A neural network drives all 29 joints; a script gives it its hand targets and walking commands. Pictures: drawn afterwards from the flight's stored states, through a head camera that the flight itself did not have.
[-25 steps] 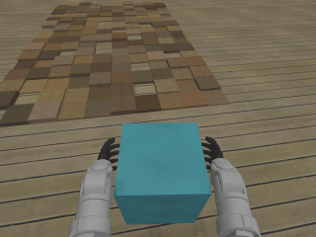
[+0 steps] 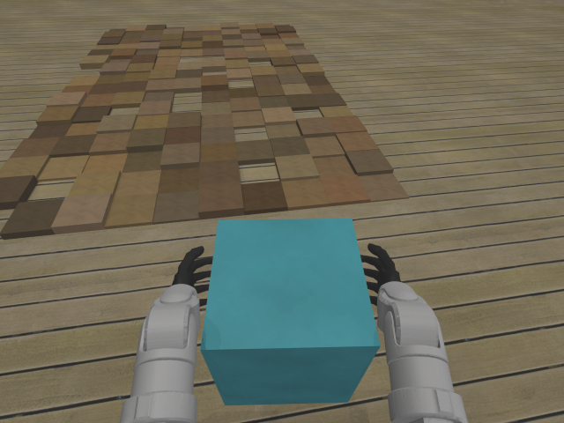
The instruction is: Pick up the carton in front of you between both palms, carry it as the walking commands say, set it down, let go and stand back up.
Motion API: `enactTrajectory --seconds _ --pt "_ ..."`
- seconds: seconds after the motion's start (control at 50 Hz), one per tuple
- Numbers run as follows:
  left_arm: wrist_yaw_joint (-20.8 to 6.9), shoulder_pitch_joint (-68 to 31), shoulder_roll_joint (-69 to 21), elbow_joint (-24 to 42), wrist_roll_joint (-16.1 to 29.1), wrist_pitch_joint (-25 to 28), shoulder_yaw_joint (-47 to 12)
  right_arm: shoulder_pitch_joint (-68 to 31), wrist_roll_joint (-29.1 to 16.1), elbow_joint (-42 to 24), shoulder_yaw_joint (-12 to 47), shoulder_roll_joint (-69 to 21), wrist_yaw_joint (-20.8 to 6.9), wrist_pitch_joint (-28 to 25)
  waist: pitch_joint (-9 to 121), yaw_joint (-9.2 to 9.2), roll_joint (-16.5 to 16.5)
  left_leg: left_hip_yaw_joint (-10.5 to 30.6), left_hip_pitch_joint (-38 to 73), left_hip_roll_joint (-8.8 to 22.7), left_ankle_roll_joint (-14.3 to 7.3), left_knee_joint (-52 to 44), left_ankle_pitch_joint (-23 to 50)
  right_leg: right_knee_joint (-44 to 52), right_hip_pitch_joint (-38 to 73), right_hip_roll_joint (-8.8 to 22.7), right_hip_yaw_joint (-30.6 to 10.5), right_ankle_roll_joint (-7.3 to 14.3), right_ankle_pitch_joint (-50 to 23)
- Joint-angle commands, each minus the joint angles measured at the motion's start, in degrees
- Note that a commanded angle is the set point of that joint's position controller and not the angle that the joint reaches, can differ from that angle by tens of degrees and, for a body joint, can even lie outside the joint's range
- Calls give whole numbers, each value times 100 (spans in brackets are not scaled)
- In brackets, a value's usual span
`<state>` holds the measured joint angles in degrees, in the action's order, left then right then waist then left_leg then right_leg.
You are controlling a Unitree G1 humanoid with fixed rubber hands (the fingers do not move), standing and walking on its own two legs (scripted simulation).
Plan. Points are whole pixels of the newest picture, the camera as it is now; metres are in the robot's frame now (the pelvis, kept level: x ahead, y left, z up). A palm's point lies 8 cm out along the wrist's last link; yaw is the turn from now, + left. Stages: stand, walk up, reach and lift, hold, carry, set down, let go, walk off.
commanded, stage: hold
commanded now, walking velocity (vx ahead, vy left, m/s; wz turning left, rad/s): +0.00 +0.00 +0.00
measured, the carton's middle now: (286, 315) +0.29 +0.00 -0.02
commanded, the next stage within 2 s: carry in 0.84 s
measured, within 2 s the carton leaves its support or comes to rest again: neither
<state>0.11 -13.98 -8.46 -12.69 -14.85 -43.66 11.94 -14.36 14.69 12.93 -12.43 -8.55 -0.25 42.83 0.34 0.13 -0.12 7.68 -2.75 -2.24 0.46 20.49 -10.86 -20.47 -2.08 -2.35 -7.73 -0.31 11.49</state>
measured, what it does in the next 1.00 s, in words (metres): stands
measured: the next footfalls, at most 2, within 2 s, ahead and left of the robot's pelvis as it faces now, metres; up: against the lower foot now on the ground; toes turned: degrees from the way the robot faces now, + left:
right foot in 1.44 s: +0.30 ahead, -0.12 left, +0.00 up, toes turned -11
left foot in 1.90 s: +0.67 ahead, +0.06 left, +0.00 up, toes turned +10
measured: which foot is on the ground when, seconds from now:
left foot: down 0.00-1.00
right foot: down 0.00-1.00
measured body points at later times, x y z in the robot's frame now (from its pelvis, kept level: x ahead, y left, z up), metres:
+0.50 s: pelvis -0.01 +0.00 +0.00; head -0.05 +0.00 +0.45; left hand +0.30 +0.15 +0.04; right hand +0.30 -0.15 +0.04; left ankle +0.01 +0.13 -0.75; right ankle +0.01 -0.13 -0.75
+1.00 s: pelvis +0.02 +0.00 -0.01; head -0.03 -0.01 +0.44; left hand +0.31 +0.15 +0.05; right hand +0.31 -0.16 +0.05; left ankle +0.01 +0.13 -0.75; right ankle +0.00 -0.13 -0.74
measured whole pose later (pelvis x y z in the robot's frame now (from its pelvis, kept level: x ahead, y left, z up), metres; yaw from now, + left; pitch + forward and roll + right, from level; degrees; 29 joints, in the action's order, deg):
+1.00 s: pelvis +0.02 +0.00 -0.01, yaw -1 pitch +0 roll +0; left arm 1.4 -11.6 -7.9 -4.9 -11.7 -47.3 9.8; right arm -12.2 12.3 5.2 -9.3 -8.1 1.2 46.7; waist 6.7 -0.4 0.1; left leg 2.8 -12.8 -0.2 0.5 28.1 -16.8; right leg -30.4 -13.5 0.0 -2.8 -0.3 20.1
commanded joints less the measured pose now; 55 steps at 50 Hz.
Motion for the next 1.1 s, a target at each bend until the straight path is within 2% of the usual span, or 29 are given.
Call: enactTrajectory --seconds 0.0,0.28,0.62,0.8,0.82,0.86,0.88,0.9,0.96,1.0,1.02,1.04,1.06,1.08 --pt "-1336 -2852 -5100 140 1354 145 -2962 -2690 -1312 17 2957 -5148 -1315 -54 782 -16 0 -362 120 -288 33 -279 479 337 -76 -267 340 -49 -554" --pt "-1361 -3350 -5291 -27 1376 206 -2992 -3182 -1324 168 2956 -5263 -1365 -134 1056 7 24 -380 142 -260 26 -200 325 235 -119 -257 379 -24 -339" --pt "-1315 -2966 -5227 211 1419 170 -3052 -2821 -1375 -89 3031 -5208 -1330 -98 1169 -3 17 -351 323 -290 55 -219 943 238 62 -288 354 -64 -960" --pt "-1309 -2830 -5168 351 1454 159 -3103 -2668 -1405 -214 3086 -5200 -1303 -77 1158 -8 2 -349 336 -307 49 -218 1043 240 112 -289 328 -75 -1116" --pt "-1321 -2910 -5212 354 1480 142 -3184 -2807 -1402 -241 3120 -5200 -1304 -61 1175 -11 106 -208 -343 678 -65 237 239 -262 -603 638 221 80 -284" --pt "-1310 -2989 -5200 576 1635 136 -3302 -2750 -1511 -425 3274 -5221 -1281 -44 1132 -10 129 91 -882 682 -156 -140 -2330 -51 -1073 537 30 129 2077" --pt "-1291 -3095 -5213 731 1727 107 -3423 -2829 -1596 -569 3389 -5228 -1259 -15 1009 -14 143 149 -1083 657 -207 -188 -3008 -103 -1345 484 57 148 2709" --pt "-1268 -3155 -5217 904 1822 63 -3582 -2888 -1692 -760 3526 -5220 -1226 27 949 -17 201 203 -1131 725 -248 -190 -2997 -252 -1506 496 142 135 2626" --pt "-1186 -3092 -5130 1391 2119 -215 -4028 -2707 -1946 -1263 3947 -5116 -1097 304 1508 28 443 288 -846 984 -396 -157 -2257 -836 -1472 396 639 83 1419" --pt "-1138 -3055 -4977 1703 2314 -513 -4246 -2662 -2110 -1625 4167 -4951 -1019 601 1610 43 539 361 -889 1112 -490 -122 -2526 -794 -1594 388 751 103 1633" --pt "-1108 -3035 -4907 1834 2413 -687 -4342 -2666 -2199 -1786 4268 -4866 -979 783 1492 38 401 248 -1112 1076 -473 28 -2603 -599 -1580 508 611 139 1846" --pt "-1077 -3021 -4817 1951 2504 -868 -4391 -2717 -2288 -1944 4356 -4778 -942 968 1359 11 97 -38 -1548 940 -393 445 -2415 -310 -1321 764 289 231 1997" --pt "-1038 -2900 -4713 1999 2568 -1057 -4401 -2763 -2374 -2055 4425 -4675 -912 1166 1291 -54 -497 -564 -2177 681 -231 1210 -2016 104 -830 1180 -333 423 2174" --pt "-991 -2733 -4606 2033 2606 -1227 -4386 -2782 -2502 -2153 4512 -4669 -904 1360 1232 -113 -1269 -1189 -2923 374 -33 2119 -1567 542 -227 1681 -1189 727 1969"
